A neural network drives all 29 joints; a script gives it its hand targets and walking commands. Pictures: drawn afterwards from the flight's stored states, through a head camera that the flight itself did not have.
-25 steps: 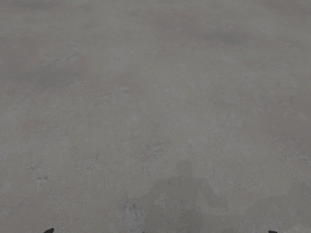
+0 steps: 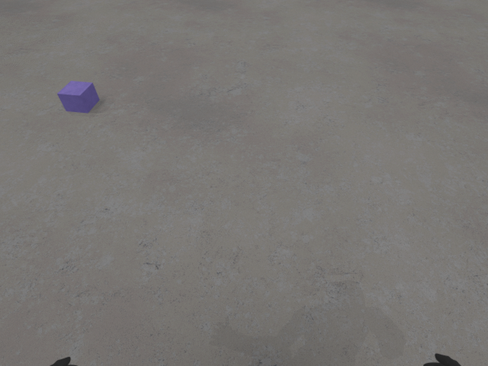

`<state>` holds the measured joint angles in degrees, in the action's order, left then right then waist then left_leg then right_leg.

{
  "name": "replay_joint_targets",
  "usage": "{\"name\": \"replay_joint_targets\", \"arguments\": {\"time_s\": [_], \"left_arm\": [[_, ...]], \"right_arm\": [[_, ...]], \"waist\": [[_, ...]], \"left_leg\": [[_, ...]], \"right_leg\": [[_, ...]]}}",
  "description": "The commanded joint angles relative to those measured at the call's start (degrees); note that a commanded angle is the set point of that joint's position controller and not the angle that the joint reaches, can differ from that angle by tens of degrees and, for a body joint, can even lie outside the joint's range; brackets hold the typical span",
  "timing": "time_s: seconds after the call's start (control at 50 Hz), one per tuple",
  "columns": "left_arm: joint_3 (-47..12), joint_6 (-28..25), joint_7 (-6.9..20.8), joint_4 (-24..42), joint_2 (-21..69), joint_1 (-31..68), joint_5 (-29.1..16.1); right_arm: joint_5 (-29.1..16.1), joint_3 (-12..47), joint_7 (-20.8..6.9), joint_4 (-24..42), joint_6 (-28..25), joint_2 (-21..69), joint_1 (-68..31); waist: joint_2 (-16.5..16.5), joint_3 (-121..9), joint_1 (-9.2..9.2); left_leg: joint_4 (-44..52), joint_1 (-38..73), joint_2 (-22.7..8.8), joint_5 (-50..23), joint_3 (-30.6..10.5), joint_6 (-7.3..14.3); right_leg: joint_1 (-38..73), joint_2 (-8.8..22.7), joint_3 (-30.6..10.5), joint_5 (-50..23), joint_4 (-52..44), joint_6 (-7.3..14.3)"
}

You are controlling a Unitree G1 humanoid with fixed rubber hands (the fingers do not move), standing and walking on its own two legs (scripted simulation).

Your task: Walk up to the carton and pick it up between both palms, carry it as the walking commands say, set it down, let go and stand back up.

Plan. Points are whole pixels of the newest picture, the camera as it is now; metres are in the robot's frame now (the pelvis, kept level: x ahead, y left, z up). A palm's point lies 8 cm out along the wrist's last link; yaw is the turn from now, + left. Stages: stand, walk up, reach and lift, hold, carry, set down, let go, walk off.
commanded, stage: walk up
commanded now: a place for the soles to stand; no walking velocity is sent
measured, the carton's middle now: (79, 96) +2.05 +1.10 -0.69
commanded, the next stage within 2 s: none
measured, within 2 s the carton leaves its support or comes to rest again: neither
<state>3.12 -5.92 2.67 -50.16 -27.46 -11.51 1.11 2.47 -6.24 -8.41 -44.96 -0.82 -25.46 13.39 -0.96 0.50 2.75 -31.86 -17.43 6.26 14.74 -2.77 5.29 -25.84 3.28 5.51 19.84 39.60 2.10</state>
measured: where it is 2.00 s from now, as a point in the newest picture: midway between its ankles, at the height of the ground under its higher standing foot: (143, 233)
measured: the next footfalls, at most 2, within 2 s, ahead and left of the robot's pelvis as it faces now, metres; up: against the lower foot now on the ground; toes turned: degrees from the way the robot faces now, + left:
right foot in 0.04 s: +0.15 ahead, -0.11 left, +0.00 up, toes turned -5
left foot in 0.46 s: +0.33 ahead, +0.27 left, +0.00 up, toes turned +28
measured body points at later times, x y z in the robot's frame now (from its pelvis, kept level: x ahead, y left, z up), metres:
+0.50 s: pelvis +0.24 +0.09 -0.01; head +0.27 +0.09 +0.43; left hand +0.07 +0.43 -0.09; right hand +0.60 -0.08 -0.07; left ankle +0.30 +0.25 -0.73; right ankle +0.12 -0.11 -0.72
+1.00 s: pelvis +0.49 +0.19 +0.00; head +0.51 +0.18 +0.45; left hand +0.38 +0.54 -0.07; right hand +0.75 -0.05 -0.11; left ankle +0.45 +0.31 -0.69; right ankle +0.56 +0.09 -0.73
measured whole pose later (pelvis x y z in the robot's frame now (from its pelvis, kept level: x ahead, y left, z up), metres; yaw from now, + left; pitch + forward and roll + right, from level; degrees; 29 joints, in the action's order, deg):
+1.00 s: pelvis +0.49 +0.19 +0.00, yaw +33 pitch -1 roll -1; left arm 4.1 -7.0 3.2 -48.6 -27.3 -13.9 1.1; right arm 0.3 -4.1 -4.8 -54.4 -4.6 -28.0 11.3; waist 3.6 3.1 0.1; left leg -56.6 -28.5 -2.6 22.1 0.8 0.8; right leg -15.0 5.2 11.6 18.1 34.8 0.8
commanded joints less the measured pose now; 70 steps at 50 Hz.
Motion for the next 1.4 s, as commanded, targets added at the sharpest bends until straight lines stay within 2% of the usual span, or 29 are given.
{"name": "replay_joint_targets", "arguments": {"time_s": [0.0, 0.02, 0.04, 0.06, 0.1, 0.18, 0.38, 0.42, 0.44, 0.46, 0.48, 0.5, 0.52, 0.56, 0.66, 0.78, 0.8, 0.82, 0.84, 0.9, 0.94, 1.08, 1.12, 1.14, 1.16, 1.18, 1.24, 1.28, 1.38], "left_arm": [[4.9, -2.1, -0.7, 2.0, -12.6, -9.4, -0.1], [5.9, -2.2, -1.5, -0.2, -14.9, -15.3, 0.3], [7.4, -2.6, -2.5, -0.1, -20.0, -22.2, 0.8], [7.3, -3.1, -2.8, 3.7, -21.8, -12.4, 0.5], [5.9, -4.1, -2.5, 6.7, -18.0, -4.1, 0.4], [6.1, -3.7, -2.2, 5.9, -18.0, -5.0, 1.0], [4.4, -1.8, -1.5, 2.8, -19.1, -11.1, 0.0], [4.0, -1.1, -1.8, 2.9, -19.1, -10.4, -0.5], [4.3, -1.0, -1.6, 3.8, -18.3, -8.2, -1.0], [3.0, -0.8, -1.6, 5.9, -15.2, -7.1, -1.7], [1.6, -1.4, -1.5, 8.0, -12.2, -7.8, -2.4], [0.7, -2.3, -1.6, 11.1, -11.9, -5.7, -3.0], [0.9, -2.3, -1.7, 10.2, -14.6, -1.9, -3.2], [0.4, -1.9, -1.7, 9.7, -12.3, -4.2, -3.5], [1.6, -0.8, 0.7, 7.8, -12.3, -4.6, -1.3], [5.2, -1.4, 1.9, 1.5, -13.2, -10.3, 0.2], [7.1, -1.9, 0.5, -0.4, -18.4, -17.9, 0.4], [8.1, -2.1, 0.4, 0.3, -24.1, -19.9, -0.1], [6.8, -1.9, -0.1, 2.6, -20.6, -14.2, -0.6], [5.7, -1.8, -0.5, 3.6, -15.3, -4.1, -0.4], [5.0, -1.4, 0.2, 4.6, -15.8, -3.3, 0.0], [4.0, -1.0, 0.8, 5.1, -15.8, -4.3, -1.4], [3.5, -0.3, 0.6, 5.6, -15.2, -2.2, -2.0], [2.4, 0.0, 1.0, 5.1, -11.8, -3.6, -1.4], [0.0, 0.2, 0.3, 8.3, -7.0, -3.5, -2.7], [1.6, 0.2, 0.5, 8.3, -10.4, -4.2, -2.3], [1.9, 0.7, 0.4, 4.3, -14.0, -5.0, -1.7], [2.2, 0.1, 1.1, 3.2, -14.1, -5.7, -1.4], [3.4, 0.6, 2.8, 2.8, -12.4, -2.7, -0.3]], "right_arm": [[0.1, -3.2, 0.3, 7.5, -1.2, -12.6, -9.9], [-0.1, -2.5, 0.1, 7.9, -1.1, -10.4, -11.6], [0.4, -1.2, 0.3, 10.1, -1.5, -7.4, -14.7], [0.3, -1.2, 1.2, 10.3, -2.1, -8.4, -10.8], [-0.3, -2.7, 0.7, 5.3, -2.3, -13.6, -8.6], [-1.4, -2.9, -1.7, 5.0, -1.8, -13.9, -10.5], [-1.4, 0.0, -1.9, 5.2, -1.6, -8.8, -24.3], [-1.2, -0.1, -1.2, 4.4, -1.8, -9.8, -22.2], [-1.3, -0.8, -0.4, 2.6, -1.6, -10.8, -13.9], [0.2, -2.8, 0.9, -0.2, -2.0, -14.7, -2.3], [0.6, -5.6, 2.2, -1.8, -2.0, -22.7, 6.2], [-1.8, -5.7, 3.4, -1.4, -2.5, -24.0, 7.2], [-3.3, -5.2, 4.6, -2.1, -2.6, -21.5, 6.5], [-3.7, -3.8, 5.9, -0.3, -3.7, -18.3, 3.2], [-2.8, -2.6, 5.7, 0.9, -5.7, -16.1, -3.6], [-2.6, -1.3, 3.6, 0.4, -4.9, -13.1, -9.7], [-2.2, 0.5, 3.8, 1.5, -5.2, -10.2, -11.1], [-2.6, 1.2, 4.0, 2.9, -5.9, -8.9, -8.3], [-1.8, 0.0, 5.1, -0.1, -5.3, -13.8, -10.1], [-1.9, 0.0, 4.7, -3.6, -5.7, -13.7, -7.9], [-2.3, 0.0, 3.4, -4.1, -5.3, -12.8, -6.1], [-2.7, 0.3, 2.0, -2.2, -4.4, -10.0, -10.1], [-1.8, -0.6, 2.6, -3.3, -4.4, -10.6, -3.1], [-1.0, -1.9, 3.3, -5.8, -4.5, -15.3, 6.8], [0.2, -3.9, 4.7, -5.6, -4.8, -19.4, 11.9], [-2.2, -4.5, 5.4, -4.7, -5.1, -22.5, 9.9], [-3.8, -3.2, 6.2, -1.3, -5.4, -18.2, -2.7], [-3.0, -2.2, 6.0, -2.3, -6.0, -16.0, -3.0], [-2.0, -2.8, 4.9, -1.2, -6.2, -17.2, -5.5]], "waist": [[4.5, -3.4, -8.76], [0.6, -1.4, -12.86], [-14.2, -2.6, -17.09], [-11.2, 0.5, -11.29], [1.3, 0.7, -5.35], [-4.7, 1.3, -4.84], [-7.7, 4.1, -8.65], [-8.5, 3.1, -6.38], [-5.7, -0.3, -0.97], [-1.2, -7.9, 4.4], [13.0, -17.2, 8.07], [16.0, -22.1, 7.46], [2.2, -18.3, 5.28], [5.9, -14.0, 1.33], [8.4, -5.9, -1.91], [8.6, -2.4, -7.89], [-12.0, -2.8, -13.84], [-23.6, -6.5, -14.37], [-10.9, -0.9, -11.81], [-4.0, 5.9, -5.59], [-9.0, 2.5, -5.24], [-5.6, -2.2, -4.72], [-1.5, -3.3, 0.24], [4.4, -9.2, 3.54], [14.2, -13.8, 6.82], [12.1, -11.7, 5.62], [3.4, 0.1, -0.54], [5.2, 1.6, -0.98], [12.5, -2.1, -1.24]], "left_leg": [[9.8, -13.4, -13.1, 21.9, -18.5, 5.6], [3.5, -27.1, -6.4, 22.9, -10.2, 0.7], [-15.6, -39.2, -0.7, 19.5, -5.0, -2.3], [-30.3, -43.0, -3.7, 10.7, -3.1, -5.1], [-30.2, -32.3, -10.4, 4.9, -6.7, -6.1], [-22.4, -23.4, -13.8, 0.3, -2.8, -8.4], [-2.2, -12.5, -9.6, -7.1, 10.5, -4.9], [0.7, -10.1, -6.5, 0.9, 12.5, -3.0], [5.4, 0.7, -4.3, 0.3, 12.6, -0.2], [2.1, 19.4, -3.2, 3.4, 7.9, 4.6], [1.9, 37.2, -14.1, 2.6, -11.1, 10.4], [6.5, 44.7, -25.1, -10.1, -30.0, 12.4], [5.6, 40.5, -25.6, -22.2, -25.9, 12.5], [3.9, 30.9, -23.0, -39.6, -16.2, 10.7], [10.5, 5.1, -22.3, -17.7, -12.0, 12.8], [2.4, -23.5, -13.1, 23.8, -5.7, 3.7], [-17.6, -33.4, -6.4, 18.8, -1.0, 1.8], [-36.3, -40.9, -0.9, 14.9, 3.4, -1.4], [-41.6, -39.1, -6.2, 13.2, -2.8, -2.8], [-32.3, -29.2, -13.0, 6.2, -2.5, -4.9], [-21.3, -20.8, -12.3, 10.1, 1.2, -4.9], [0.2, -4.0, -8.4, -5.9, 8.9, -3.8], [5.8, 6.8, -7.3, -7.1, 8.4, -2.0], [2.8, 21.7, -7.1, -2.7, 6.2, 1.2], [7.7, 28.6, -21.3, 11.7, -15.6, 4.7], [17.8, 28.9, -28.6, 20.7, -34.1, 7.8], [20.8, 11.4, -29.7, 28.7, -23.6, 10.1], [19.5, 5.9, -26.3, 14.3, -14.6, 9.8], [17.7, 2.9, -23.7, 17.7, -7.1, 8.8]], "right_leg": [[21.6, -0.3, -1.8, -4.9, -9.7, 1.3], [34.7, 0.7, -1.8, 0.0, -15.3, 2.9], [40.3, 15.4, -22.7, 20.3, -23.1, 6.5], [33.5, 30.4, -43.0, 33.0, -34.8, 9.8], [24.7, 25.4, -31.8, 26.2, -32.4, 10.3], [20.5, 18.1, -8.6, 10.8, -31.4, 8.7], [23.4, 15.2, 11.2, -16.1, -28.9, 6.9], [27.0, 15.8, 13.5, -30.0, -20.9, 6.9], [23.0, 13.7, 15.1, -34.0, -10.9, 5.7], [10.7, 11.7, 15.3, -38.6, 8.0, 3.3], [-7.4, 7.2, 15.6, -26.3, 30.8, -0.1], [-19.8, 1.0, 6.0, 6.5, 39.1, -0.7], [-20.5, 4.1, -2.5, 3.4, 39.2, 0.4], [-18.8, 7.3, -5.1, -0.7, 31.3, 0.3], [-4.9, 7.9, -3.3, 3.6, 10.9, -2.3], [25.7, 3.5, -1.4, -6.5, -0.8, 1.0], [35.8, 8.0, -12.2, 12.1, -12.0, 3.0], [38.1, 26.2, -42.4, 35.6, -30.4, 11.3], [31.6, 27.5, -43.7, 38.6, -32.1, 13.7], [18.3, 20.5, -22.2, 13.5, -28.7, 12.4], [17.3, 18.3, -13.1, 1.9, -27.0, 12.5], [18.7, 13.1, -1.1, -15.4, -22.1, 8.4], [14.5, 11.9, 2.0, -20.0, -11.9, 6.0], [7.2, 8.9, 4.4, -20.7, 5.0, 5.0], [-4.7, 3.5, 5.8, -9.3, 23.6, 1.7], [-15.1, -2.2, -3.3, 6.0, 30.5, 0.6], [-17.9, 6.0, -7.5, 3.2, 29.0, -0.5], [-11.9, 8.1, -8.7, -0.9, 19.1, -2.1], [-3.0, 6.1, -4.1, -3.6, 4.8, -1.5]]}}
